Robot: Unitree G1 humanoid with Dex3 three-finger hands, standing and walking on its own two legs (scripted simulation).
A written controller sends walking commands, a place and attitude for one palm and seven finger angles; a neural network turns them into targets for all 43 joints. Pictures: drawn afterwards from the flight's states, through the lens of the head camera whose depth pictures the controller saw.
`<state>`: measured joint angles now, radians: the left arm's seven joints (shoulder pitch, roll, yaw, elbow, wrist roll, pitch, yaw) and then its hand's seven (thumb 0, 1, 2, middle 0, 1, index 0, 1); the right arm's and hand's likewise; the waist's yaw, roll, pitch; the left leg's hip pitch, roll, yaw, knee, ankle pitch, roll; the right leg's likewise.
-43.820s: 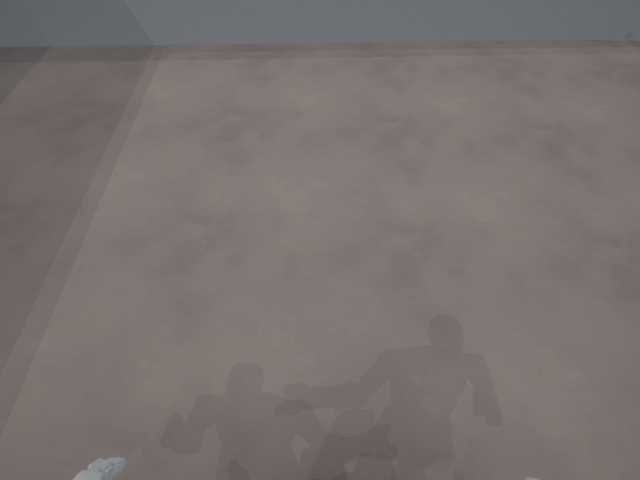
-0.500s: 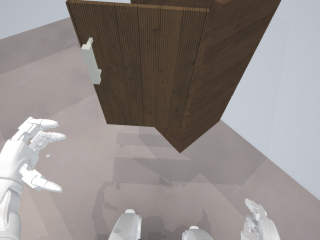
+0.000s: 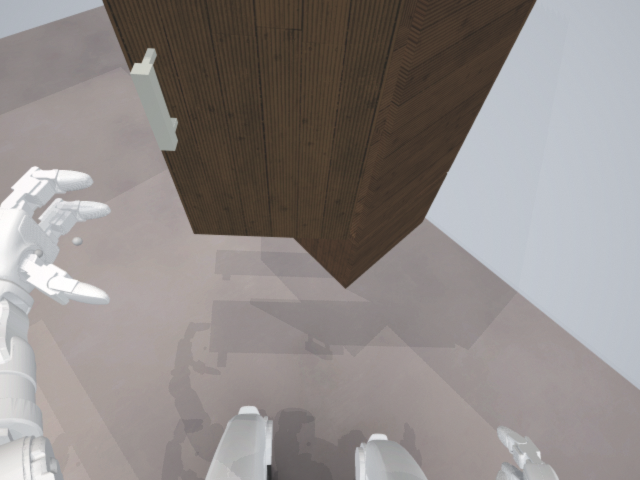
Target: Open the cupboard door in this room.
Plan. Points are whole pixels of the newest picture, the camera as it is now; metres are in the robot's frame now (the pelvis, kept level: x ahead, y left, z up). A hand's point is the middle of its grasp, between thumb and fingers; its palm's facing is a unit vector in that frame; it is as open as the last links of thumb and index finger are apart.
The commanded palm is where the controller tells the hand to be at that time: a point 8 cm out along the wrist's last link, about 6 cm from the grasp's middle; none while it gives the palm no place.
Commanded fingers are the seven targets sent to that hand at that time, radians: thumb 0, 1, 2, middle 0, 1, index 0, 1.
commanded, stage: move the hooked fingers beside the handle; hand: left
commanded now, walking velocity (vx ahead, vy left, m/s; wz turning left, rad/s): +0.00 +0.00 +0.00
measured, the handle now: (159, 101) +0.63 +0.28 +0.05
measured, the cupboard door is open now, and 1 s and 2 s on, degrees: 47 47 47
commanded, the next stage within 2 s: slide the fingers in behind the handle in 1.94 s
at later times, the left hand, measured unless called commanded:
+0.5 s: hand (85, 185) +0.45 +0.32 +0.06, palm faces +0.05 -1.00 +0.00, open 14.0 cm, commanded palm +0.44 +0.36 +0.06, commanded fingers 0.00 -0.50 0.30 -0.30 -1.20 -0.30 -1.20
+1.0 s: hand (102, 136) +0.54 +0.33 +0.06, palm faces +0.06 -1.00 -0.02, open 14.0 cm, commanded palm +0.56 +0.35 +0.05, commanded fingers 0.00 -0.50 0.30 -0.30 -1.20 -0.30 -1.20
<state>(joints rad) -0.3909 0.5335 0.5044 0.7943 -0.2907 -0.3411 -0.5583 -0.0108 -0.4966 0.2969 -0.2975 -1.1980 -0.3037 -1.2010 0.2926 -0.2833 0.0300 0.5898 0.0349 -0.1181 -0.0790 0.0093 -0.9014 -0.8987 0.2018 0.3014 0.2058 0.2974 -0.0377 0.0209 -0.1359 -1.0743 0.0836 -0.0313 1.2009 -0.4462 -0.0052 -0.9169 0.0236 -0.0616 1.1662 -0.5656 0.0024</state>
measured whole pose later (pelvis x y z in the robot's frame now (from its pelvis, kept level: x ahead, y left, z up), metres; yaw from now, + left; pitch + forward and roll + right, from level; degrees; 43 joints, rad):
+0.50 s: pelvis -0.01 +0.01 -0.02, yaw -2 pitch +23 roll -6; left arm -0.76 0.72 0.57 1.15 -0.18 -0.38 -0.57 -0.01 -0.50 0.30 -0.30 -1.20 -0.30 -1.20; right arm 0.32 -0.29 0.04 0.62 0.02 -0.02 -0.07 0.01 -0.90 -0.90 0.20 0.30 0.21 0.30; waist -0.10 0.02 -0.13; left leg -1.22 0.09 -0.03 1.27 -0.46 0.01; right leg -1.06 0.03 -0.05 1.21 -0.56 0.02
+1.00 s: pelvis -0.01 +0.02 -0.04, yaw -4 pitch +30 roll -8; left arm -1.12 1.00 0.59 1.33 -0.03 -0.27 -0.54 -0.01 -0.50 0.30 -0.30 -1.20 -0.30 -1.20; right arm 0.33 -0.30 0.11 0.60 0.01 0.04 -0.08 0.00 -0.90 -0.90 0.20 0.30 0.21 0.30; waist -0.21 0.04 -0.09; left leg -1.43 0.11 -0.07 1.37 -0.48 0.02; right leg -1.24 0.06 -0.08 1.29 -0.57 0.02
